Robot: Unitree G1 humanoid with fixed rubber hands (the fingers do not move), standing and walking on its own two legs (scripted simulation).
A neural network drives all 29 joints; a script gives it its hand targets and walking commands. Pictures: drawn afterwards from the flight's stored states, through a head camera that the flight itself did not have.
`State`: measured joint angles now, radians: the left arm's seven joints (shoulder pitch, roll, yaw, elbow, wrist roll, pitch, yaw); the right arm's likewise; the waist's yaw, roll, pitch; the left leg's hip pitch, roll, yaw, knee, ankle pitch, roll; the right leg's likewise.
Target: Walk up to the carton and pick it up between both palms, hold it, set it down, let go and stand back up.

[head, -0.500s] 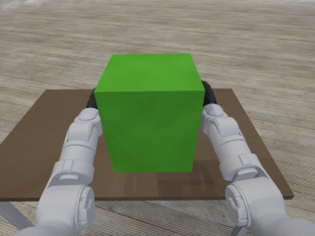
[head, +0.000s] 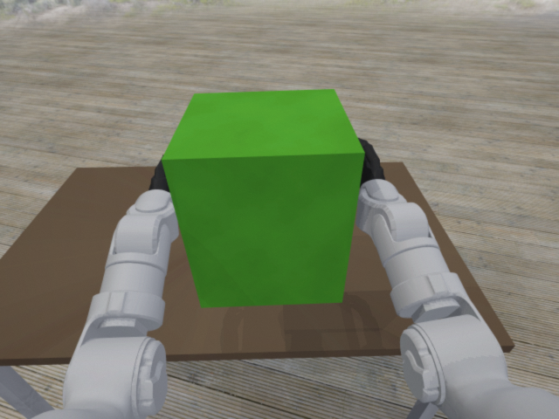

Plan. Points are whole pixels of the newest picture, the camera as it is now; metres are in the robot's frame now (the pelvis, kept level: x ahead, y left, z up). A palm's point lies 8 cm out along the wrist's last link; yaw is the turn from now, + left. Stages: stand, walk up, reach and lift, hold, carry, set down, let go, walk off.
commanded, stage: hold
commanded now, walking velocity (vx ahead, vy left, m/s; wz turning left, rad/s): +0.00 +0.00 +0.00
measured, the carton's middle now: (267, 197) +0.38 +0.02 +0.18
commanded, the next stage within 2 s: none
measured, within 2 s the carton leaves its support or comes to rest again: neither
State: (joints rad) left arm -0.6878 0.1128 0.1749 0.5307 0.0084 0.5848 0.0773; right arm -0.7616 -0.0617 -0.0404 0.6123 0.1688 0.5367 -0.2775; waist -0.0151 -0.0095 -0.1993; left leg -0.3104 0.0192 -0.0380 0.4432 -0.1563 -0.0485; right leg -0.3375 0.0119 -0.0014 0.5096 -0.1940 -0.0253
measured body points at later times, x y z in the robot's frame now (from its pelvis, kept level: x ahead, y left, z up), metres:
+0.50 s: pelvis +0.00 +0.00 +0.00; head -0.07 +0.00 +0.44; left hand +0.38 +0.16 +0.19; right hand +0.38 -0.14 +0.19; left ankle +0.05 +0.15 -0.74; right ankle +0.05 -0.10 -0.74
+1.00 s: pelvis +0.00 +0.00 +0.00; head -0.06 -0.01 +0.45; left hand +0.39 +0.16 +0.19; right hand +0.39 -0.15 +0.20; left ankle +0.05 +0.15 -0.74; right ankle +0.05 -0.10 -0.74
